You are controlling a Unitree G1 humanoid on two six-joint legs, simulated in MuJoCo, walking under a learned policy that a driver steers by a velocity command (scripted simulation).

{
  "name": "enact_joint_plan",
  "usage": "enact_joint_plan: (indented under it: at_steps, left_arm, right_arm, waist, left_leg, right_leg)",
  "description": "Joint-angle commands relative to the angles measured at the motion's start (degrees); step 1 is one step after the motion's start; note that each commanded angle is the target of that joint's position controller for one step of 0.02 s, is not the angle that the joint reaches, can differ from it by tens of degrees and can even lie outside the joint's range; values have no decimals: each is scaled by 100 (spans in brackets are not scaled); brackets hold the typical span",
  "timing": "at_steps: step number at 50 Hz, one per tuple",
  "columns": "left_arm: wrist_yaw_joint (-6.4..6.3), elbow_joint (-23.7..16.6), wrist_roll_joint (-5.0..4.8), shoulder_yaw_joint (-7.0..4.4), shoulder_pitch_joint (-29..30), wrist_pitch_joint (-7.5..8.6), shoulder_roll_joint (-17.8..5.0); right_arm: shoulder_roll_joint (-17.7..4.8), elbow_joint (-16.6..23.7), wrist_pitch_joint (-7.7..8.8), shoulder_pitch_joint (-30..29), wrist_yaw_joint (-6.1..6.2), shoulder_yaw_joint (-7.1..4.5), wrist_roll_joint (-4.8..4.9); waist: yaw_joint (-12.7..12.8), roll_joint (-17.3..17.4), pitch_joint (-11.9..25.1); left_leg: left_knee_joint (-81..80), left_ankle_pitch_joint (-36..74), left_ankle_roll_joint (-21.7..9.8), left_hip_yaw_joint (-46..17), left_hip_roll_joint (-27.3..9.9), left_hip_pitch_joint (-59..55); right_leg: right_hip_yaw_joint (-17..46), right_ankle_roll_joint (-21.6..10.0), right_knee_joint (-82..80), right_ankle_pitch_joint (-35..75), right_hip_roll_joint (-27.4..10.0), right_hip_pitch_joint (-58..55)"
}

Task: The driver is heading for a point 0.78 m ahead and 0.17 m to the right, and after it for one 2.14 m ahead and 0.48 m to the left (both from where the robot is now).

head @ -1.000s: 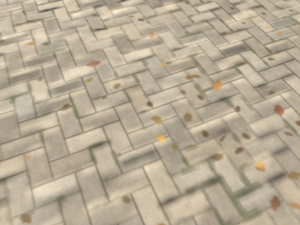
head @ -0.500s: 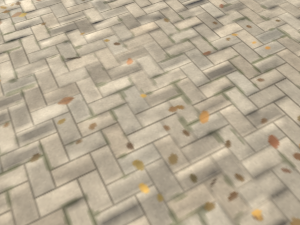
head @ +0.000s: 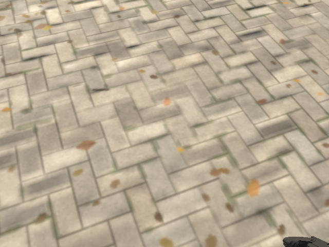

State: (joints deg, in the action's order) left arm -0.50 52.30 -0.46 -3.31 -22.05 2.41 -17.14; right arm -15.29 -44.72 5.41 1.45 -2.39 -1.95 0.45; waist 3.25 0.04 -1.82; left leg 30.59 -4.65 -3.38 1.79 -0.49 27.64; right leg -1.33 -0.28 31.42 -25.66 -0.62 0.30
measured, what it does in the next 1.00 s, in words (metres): walks ahead, turning right: right foot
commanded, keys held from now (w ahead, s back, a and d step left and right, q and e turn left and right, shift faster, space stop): w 0.28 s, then w+e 0.72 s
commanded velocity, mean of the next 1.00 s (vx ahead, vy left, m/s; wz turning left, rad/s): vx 0.50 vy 0.00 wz -0.30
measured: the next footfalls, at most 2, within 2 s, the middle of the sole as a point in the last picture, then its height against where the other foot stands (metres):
right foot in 0.54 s outside the picture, level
left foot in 1.02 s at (176, 177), level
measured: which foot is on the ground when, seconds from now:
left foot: down 0.00-0.54, up 0.56-1.00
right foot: up 0.00-0.52, down 0.54-1.00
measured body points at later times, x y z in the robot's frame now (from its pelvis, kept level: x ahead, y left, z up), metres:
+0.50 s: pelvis +0.27 -0.01 +0.01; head +0.30 -0.02 +0.45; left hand +0.50 +0.20 -0.08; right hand +0.24 -0.30 -0.13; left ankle +0.12 +0.10 -0.72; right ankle +0.41 -0.13 -0.71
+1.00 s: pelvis +0.55 -0.05 +0.01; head +0.58 -0.06 +0.46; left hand +0.67 +0.23 -0.10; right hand +0.70 -0.35 -0.07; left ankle +0.73 +0.03 -0.72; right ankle +0.41 -0.13 -0.72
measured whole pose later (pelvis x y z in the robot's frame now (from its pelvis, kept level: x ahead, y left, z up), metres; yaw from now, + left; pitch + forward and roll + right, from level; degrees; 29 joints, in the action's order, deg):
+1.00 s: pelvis +0.55 -0.05 +0.01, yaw -20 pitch +2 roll -1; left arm -1.0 44.6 -1.2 -4.6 -22.6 2.1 -16.9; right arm -16.5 -42.6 6.9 0.2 -1.2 -2.0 0.2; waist 5.0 2.0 -0.6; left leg 25.4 -0.8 1.0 -4.8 -0.1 26.9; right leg 12.0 -3.0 24.9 -22.3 6.2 3.8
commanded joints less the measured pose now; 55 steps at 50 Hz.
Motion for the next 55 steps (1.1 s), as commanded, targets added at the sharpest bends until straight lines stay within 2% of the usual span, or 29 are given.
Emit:
enact_joint_plan:
  at_steps: [1, 2, 3, 4, 6, 10, 15, 21, 24, 26, 27, 28, 29, 30, 31, 32, 33, 35, 37, 40, 43, 46, 48, 50, 51, 52, 53, 54, 55]
  left_arm:
    - [41, -447, -56, 32, -321, 291, -396]
    - [70, -619, -218, -70, 184, 385, -749]
    - [47, -704, -208, -60, 503, 420, -741]
    - [21, -729, -101, -85, 688, 412, -705]
    - [23, -684, -40, -95, 489, 295, -546]
    - [-6, -832, 20, -52, 845, 141, -342]
    - [69, -1034, -6, 15, 1698, 211, -158]
    - [282, -1380, -110, 54, 2476, 237, -181]
    - [378, -1443, -73, -16, 2244, 231, -345]
    - [351, -1138, -48, -257, 983, 194, -722]
    - [276, -956, -44, -425, 29, 153, -1142]
    - [265, -944, -80, -521, -138, 154, -1648]
    - [255, -977, -98, -366, -254, 158, -1072]
    - [229, -1021, -41, -307, 38, 181, -887]
    - [216, -1114, -11, -283, 377, 198, -800]
    - [217, -1202, 12, -241, 695, 201, -666]
    - [203, -1287, 70, -193, 879, 209, -549]
    - [168, -1337, 30, -210, 937, 207, -605]
    - [89, -1314, -8, -263, 800, 212, -773]
    - [-6, -1254, -44, -309, 555, 172, -883]
    - [-31, -1144, -73, -330, 255, 127, -917]
    - [-55, -1066, -106, -321, 84, 73, -826]
    - [-83, -1080, -78, -336, 115, 28, -835]
    - [-76, -1147, -54, -273, 216, -8, -645]
    - [-47, -1247, 5, -148, 243, 9, -321]
    - [-53, -1362, -83, -33, -505, 70, 54]
    - [-85, -1269, -128, -62, -726, 102, -325]
    - [-99, -1189, -112, -155, -329, 86, -697]
    - [-121, -1234, -35, -170, 74, 53, -738]
  right_arm:
    - [-1259, -325, -26, 2291, 61, -401, 47]
    - [-1040, -258, -5, 1865, 70, -324, 35]
    - [-907, -174, 3, 1459, 76, -285, 0]
    - [-740, -144, 15, 1172, 65, -240, -39]
    - [-597, -153, 59, 994, 54, -196, -109]
    - [-844, -347, 110, 1179, 126, -259, -45]
    - [-966, -538, 37, 1509, 226, -260, -6]
    - [-1014, -858, -96, 1950, 254, -292, -13]
    - [-1143, -818, -194, 1762, 304, -347, 1]
    - [-1164, -710, -295, 1576, 371, -347, -15]
    - [-1046, -541, -283, 1628, 422, -274, -107]
    - [-245, -345, -113, 2202, 304, -9, -225]
    - [-716, -387, 114, 1826, 207, -96, -62]
    - [-999, -186, 265, 1301, 141, -170, 142]
    - [-944, -111, 336, 1041, 155, -145, 140]
    - [-929, -114, 335, 940, 189, -177, 23]
    - [-952, -115, 275, 997, 207, -215, -51]
    - [-807, -73, 143, 1103, 223, -216, -119]
    - [-685, 50, 61, 846, 257, -189, -152]
    - [-527, 263, 65, 165, 246, -133, -143]
    - [-494, 462, 107, -335, 197, -111, -59]
    - [-691, 580, 156, -486, 150, -169, -9]
    - [-838, 576, 214, -356, 123, -226, 4]
    - [-1021, 386, 270, 416, 159, -341, -29]
    - [-1283, 302, 292, 1206, 204, -426, -125]
    - [-1819, 145, 208, 1824, 222, -561, -228]
    - [-1436, 37, 172, 1911, 156, -493, -84]
    - [-979, 125, 162, 1606, 134, -367, -56]
    - [-780, 194, 124, 1255, 111, -285, -105]
  waist:
    - [-987, 1234, 2138]
    - [-935, 948, 1278]
    - [-767, 513, 848]
    - [-623, 318, 484]
    - [-343, 510, 423]
    - [-311, 319, 106]
    - [-596, 294, -77]
    - [-853, 243, -294]
    - [-594, 398, -57]
    - [85, 353, 731]
    - [421, -160, 1347]
    - [-35, -1570, 1905]
    - [259, -1096, 2195]
    - [285, -879, 1354]
    - [123, -296, 938]
    - [-79, 9, 573]
    - [-274, -93, 499]
    - [-433, -212, 411]
    - [-407, -245, 251]
    - [-169, -310, 101]
    - [45, -418, 96]
    - [39, -483, 121]
    - [-84, -621, 152]
    - [-494, -674, 501]
    - [-851, -272, 1216]
    - [-615, 1331, 1965]
    - [-605, 1651, 1913]
    - [-687, 971, 1213]
    - [-625, 491, 852]
  left_leg:
    - [-1296, -1765, -1505, -4327, -2087, -4979]
    - [-1409, -1652, -1242, -3513, -1922, -4310]
    - [-1501, -1136, -1089, -2835, -1711, -3552]
    - [-1665, -559, -1026, -2360, -1509, -2858]
    - [-1959, 23, -988, -1866, -1279, -2202]
    - [-2377, 558, -1119, -1276, -1224, -1863]
    - [-2483, 631, -829, -572, -940, -2064]
    - [-2199, 880, -694, -192, -1392, -3200]
    - [-1466, 2671, -502, 53, -1486, -3606]
    - [272, 4166, -246, 449, -1190, -3301]
    - [1952, 2887, -33, 578, -960, -1988]
    - [3979, -1698, 361, 328, 297, 654]
    - [4679, -2699, 288, -699, 264, 1447]
    - [4683, -2254, 153, -772, -42, 1862]
    - [4308, -1804, 105, -723, -290, 1701]
    - [3769, -1548, 159, -693, -450, 1404]
    - [3476, -1385, 205, -731, -568, 1002]
    - [2994, -1288, 395, -659, -574, 713]
    - [2344, -846, 593, -548, -505, 737]
    - [956, 408, 709, -507, -280, 458]
    - [170, 1136, 701, -496, -45, -17]
    - [-260, 855, 603, -717, -14, -68]
    - [-380, 338, 471, -746, -8, -267]
    - [-702, 123, 199, -620, -54, -1406]
    - [-543, -114, -144, -1273, -825, -2776]
    - [-749, -385, -1103, -3545, -2105, -4664]
    - [-1130, -658, -1364, -4699, -2391, -4726]
    - [-1121, -1, -1179, -3919, -2109, -4057]
    - [-1009, 1165, -1052, -3019, -1845, -3379]
  right_leg:
    - [856, -115, 4174, -805, 280, 3913]
    - [848, -216, 4317, -402, -22, 4329]
    - [655, -240, 4073, 142, -345, 4198]
    - [579, -204, 3713, 514, -535, 4006]
    - [613, -150, 3356, 892, -733, 3400]
    - [499, 88, 2478, 1502, -835, 3665]
    - [262, 120, 748, 3012, -638, 3600]
    - [235, -182, 31, 2793, -426, 3883]
    - [-35, -459, -24, 2043, -150, 3409]
    - [-352, -730, -231, 2066, 307, 1662]
    - [732, -1065, -171, 2223, -354, -80]
    - [3860, -2175, -709, 1264, -1714, -2123]
    - [4689, -2220, -1368, 591, -1872, -2428]
    - [3879, -1943, -1478, 874, -1677, -1818]
    - [3226, -1782, -1529, 1367, -1437, -1033]
    - [2751, -1678, -1636, 2006, -1240, -253]
    - [2472, -1635, -1764, 2449, -1089, 240]
    - [2234, -1691, -1948, 2815, -973, 775]
    - [1931, -1682, -2070, 2923, -842, 1149]
    - [1576, -1390, -2047, 2508, -498, 1487]
    - [1677, -1187, -1938, 2099, -471, 1573]
    - [2131, -1103, -1499, 1869, -652, 1023]
    - [2445, -1043, -1135, 1988, -773, 735]
    - [2408, -839, -398, 2308, -487, 835]
    - [2008, -643, 967, 1919, -153, 1406]
    - [1123, -157, 2881, 55, 715, 3241]
    - [1206, -29, 3821, -982, 515, 4069]
    - [1359, 40, 4175, -634, 348, 4170]
    - [1138, 119, 4185, -376, 202, 3969]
